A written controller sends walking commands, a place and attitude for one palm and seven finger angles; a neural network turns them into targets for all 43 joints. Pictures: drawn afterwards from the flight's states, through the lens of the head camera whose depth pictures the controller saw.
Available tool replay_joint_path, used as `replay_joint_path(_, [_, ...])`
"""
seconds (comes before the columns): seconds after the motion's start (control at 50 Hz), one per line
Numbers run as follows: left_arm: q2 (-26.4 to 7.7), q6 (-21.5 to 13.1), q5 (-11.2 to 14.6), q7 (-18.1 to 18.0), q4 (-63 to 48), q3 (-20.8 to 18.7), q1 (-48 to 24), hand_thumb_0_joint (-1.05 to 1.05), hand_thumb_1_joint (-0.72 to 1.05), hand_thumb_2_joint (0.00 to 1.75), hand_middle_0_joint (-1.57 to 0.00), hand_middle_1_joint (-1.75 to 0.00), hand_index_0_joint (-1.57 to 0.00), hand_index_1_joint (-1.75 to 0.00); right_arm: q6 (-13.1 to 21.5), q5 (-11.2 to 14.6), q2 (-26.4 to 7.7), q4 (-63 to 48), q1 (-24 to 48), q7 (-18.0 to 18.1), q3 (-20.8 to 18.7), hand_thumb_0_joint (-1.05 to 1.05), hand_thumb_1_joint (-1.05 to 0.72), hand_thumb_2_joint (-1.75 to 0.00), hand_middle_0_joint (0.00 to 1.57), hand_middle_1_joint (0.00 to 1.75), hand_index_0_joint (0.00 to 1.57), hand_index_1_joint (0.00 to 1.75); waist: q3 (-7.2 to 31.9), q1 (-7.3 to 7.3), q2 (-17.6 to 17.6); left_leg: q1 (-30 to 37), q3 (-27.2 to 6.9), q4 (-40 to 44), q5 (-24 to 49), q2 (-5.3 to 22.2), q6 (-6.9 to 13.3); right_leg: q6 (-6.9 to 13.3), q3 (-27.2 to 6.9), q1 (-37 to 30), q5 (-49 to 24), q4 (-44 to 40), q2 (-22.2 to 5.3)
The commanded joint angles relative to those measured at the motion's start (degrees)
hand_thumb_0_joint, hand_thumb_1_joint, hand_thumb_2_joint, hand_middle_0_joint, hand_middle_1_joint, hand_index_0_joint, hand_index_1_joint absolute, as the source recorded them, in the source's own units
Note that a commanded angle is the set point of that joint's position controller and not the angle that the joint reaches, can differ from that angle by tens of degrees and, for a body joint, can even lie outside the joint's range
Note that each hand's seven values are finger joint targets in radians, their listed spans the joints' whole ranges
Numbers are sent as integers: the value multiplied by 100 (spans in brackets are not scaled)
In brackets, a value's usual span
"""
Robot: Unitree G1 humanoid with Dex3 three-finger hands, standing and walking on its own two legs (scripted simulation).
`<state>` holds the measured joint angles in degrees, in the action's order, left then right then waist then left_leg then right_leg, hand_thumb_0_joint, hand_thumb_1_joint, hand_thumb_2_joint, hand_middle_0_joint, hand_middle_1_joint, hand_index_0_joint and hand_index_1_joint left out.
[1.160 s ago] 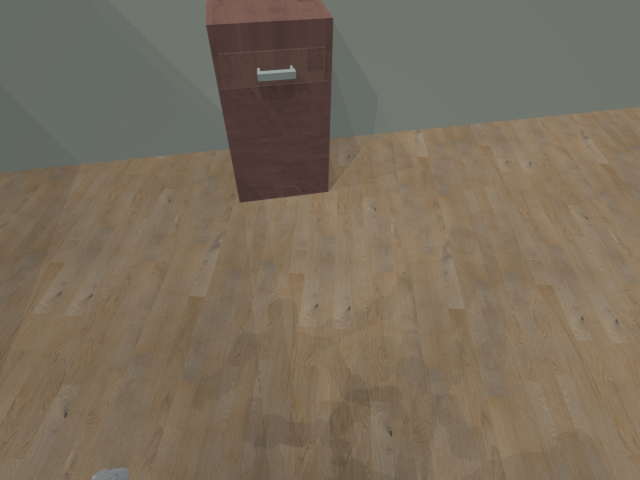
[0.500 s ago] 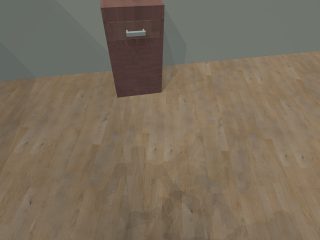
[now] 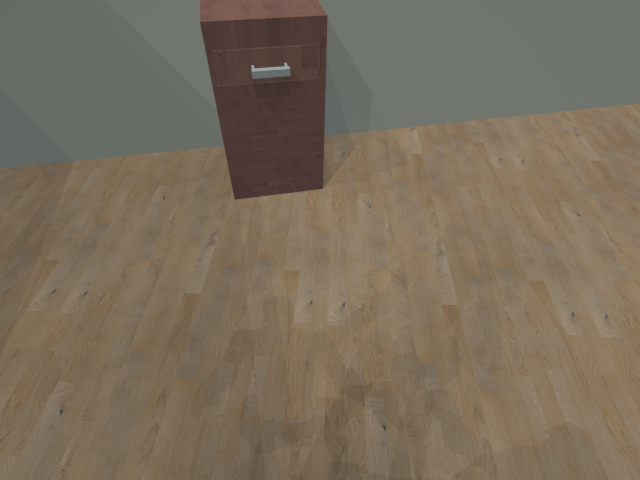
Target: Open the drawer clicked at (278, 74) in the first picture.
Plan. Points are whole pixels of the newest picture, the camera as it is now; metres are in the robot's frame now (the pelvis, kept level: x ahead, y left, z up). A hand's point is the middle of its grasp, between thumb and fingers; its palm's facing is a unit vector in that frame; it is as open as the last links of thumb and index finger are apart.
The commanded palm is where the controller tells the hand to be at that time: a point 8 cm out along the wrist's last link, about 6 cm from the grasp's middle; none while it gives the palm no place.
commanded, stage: look at it before walking up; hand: left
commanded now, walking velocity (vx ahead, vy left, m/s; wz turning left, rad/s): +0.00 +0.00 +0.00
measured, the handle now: (270, 69) +1.46 +0.26 -0.15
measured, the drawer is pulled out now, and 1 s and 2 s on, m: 0.00 0.00 0.00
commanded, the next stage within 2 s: walk to a spot facing it in 0.28 s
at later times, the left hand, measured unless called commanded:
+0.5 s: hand out of the picture +0.07 +0.24 -0.16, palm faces -0.03 -0.95 -0.32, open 7.4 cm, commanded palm none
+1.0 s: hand out of the picture +0.15 +0.20 -0.19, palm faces -0.12 -0.99 -0.11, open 7.4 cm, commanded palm none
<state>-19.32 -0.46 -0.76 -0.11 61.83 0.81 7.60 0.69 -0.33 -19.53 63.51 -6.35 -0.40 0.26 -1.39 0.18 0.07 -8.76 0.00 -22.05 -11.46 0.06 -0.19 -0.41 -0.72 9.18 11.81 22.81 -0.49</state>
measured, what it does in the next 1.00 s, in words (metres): walks ahead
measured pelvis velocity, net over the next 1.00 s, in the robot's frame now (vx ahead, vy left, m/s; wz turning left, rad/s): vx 0.15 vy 0.03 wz -0.16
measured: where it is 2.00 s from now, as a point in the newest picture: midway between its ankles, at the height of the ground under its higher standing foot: (346, 374)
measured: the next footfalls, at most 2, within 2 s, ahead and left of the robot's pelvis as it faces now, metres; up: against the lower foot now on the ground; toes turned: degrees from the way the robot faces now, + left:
right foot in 1.24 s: +0.39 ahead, -0.12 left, +0.00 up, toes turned -21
left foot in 1.66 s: +0.61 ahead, +0.08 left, +0.00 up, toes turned -5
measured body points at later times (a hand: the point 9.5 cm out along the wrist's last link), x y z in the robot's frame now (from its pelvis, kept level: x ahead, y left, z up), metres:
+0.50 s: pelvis +0.01 +0.00 +0.00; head +0.00 +0.00 +0.45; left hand +0.07 +0.29 -0.14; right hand +0.07 -0.29 -0.14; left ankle +0.01 +0.12 -0.74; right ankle +0.01 -0.12 -0.74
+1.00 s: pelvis +0.15 +0.03 -0.01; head +0.16 +0.06 +0.44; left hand +0.16 +0.25 -0.18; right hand +0.05 -0.18 -0.15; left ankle +0.05 +0.11 -0.74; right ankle +0.12 -0.11 -0.65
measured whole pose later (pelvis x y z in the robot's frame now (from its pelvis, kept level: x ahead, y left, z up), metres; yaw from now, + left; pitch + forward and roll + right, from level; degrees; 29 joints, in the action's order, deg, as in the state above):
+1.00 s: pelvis +0.15 +0.03 -0.01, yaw -9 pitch +0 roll -2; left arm -9.8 0.6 -1.8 0.8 63.8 -3.0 19.3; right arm 5.7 -1.0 -6.1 64.5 -24.5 1.8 -0.2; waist -1.2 0.6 2.1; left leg -0.4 12.0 -23.7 -22.9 2.5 1.9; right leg 1.8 3.0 31.2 16.8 67.4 -2.7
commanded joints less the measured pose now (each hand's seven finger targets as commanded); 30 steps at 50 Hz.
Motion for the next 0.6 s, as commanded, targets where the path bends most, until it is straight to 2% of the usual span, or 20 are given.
replay_joint_path(0.0, [-1205, -102, 6, -53, -339, -258, -206, 0, 90, 90, -20, -30, -20, -30, 134, -10, -1164, -371, 247, 96, -244, 0, -90, -90, 20, 30, 20, 30, 320, -16, 51, 121, -592, 386, 690, 663, 190, 210, -550, -11, -566, -420, -623])
replay_joint_path(0.18, [-1214, -115, 13, -59, -301, -252, -155, 0, 90, 90, -20, -30, -20, -30, 129, -5, -1172, -337, 251, 103, -233, 0, -90, -90, 20, 30, 20, 30, 379, -23, 51, 227, -565, 370, 852, 674, 179, 218, -554, -100, -798, -447, -651])
replay_joint_path(0.3, [-1210, -97, 11, -54, -278, -251, -160, 0, 90, 90, -20, -30, -20, -30, 125, -5, -1176, -325, 272, 104, -227, 0, -90, -90, 20, 30, 20, 30, 255, -32, -57, 179, -568, 465, 686, 683, 174, 207, -549, -55, -594, -502, -627])
replay_joint_path(0.36, [-1205, -98, 6, -54, -283, -256, -150, 0, 90, 90, -20, -30, -20, -30, 125, -4, -1180, -326, 247, 103, -226, 0, -90, -90, 20, 30, 20, 30, 243, -33, -5, 166, -586, 475, 656, 676, 178, 204, -553, -57, -546, -527, -636])
replay_joint_path(0.38, [-777, -46, 18, -69, -174, -171, 54, 0, 90, 90, -20, -30, -20, -30, 82, -31, -746, -224, 65, 91, -121, 0, -90, -90, 20, 30, 20, 30, 366, -26, 35, 235, -485, 437, 419, 679, 114, 148, -536, -77, -262, -531, -618])
replay_joint_path(0.4, [-481, 23, 4, -75, -100, -105, 261, 0, 90, 90, -20, -30, -20, -30, 24, -55, -436, -148, -167, 76, -56, 0, -90, -90, 20, 30, 20, 30, 329, -20, 65, 200, -406, 374, -92, 637, 64, 120, -547, 4, 350, -482, -563])
replay_joint_path(0.42, [-464, 63, -17, -58, -82, -108, 396, 0, 90, 90, -20, -30, -20, -30, -14, -72, -422, -136, -313, 68, -63, 0, -90, -90, 20, 30, 20, 30, 260, -28, 103, 131, -378, 326, -756, 611, 73, 151, -616, 154, 1005, -455, -501])
replay_joint_path(0.46, [-490, 112, -50, 12, -139, -170, 485, 0, 90, 90, -20, -30, -20, -30, -44, -105, -491, -171, -405, 54, -121, 0, -90, -90, 20, 30, 20, 30, -287, -25, 11, -329, -444, 458, -1970, 634, 134, 230, -692, 583, 1896, -375, -364])
replay_joint_path(0.48, [-486, 121, -64, 43, -176, -193, 558, 0, 90, 90, -20, -30, -20, -30, -48, -112, -526, -207, -427, 48, -147, 0, -90, -90, 20, 30, 20, 30, -563, -52, -38, -549, -492, 487, -2343, 671, 180, 260, -702, 772, 2115, -297, -301])
replay_joint_path(0.52, [-399, 88, -72, 82, -223, -233, 832, 0, 90, 90, -20, -30, -20, -30, -19, -102, -522, -281, -489, 51, -199, 0, -90, -90, 20, 30, 20, 30, -663, -106, 22, -635, -509, 278, -2435, 727, 278, 364, -797, 891, 2123, -137, -235])
replay_joint_path(0.58, [-282, -6, -65, 94, -263, -303, 1173, 0, 90, 90, -20, -30, -20, -30, 86, -82, -357, -356, -694, 62, -237, 0, -90, -90, 20, 30, 20, 30, -577, -118, 89, -723, -337, -270, -1997, 705, 325, 539, -1053, 775, 1822, 43, -285])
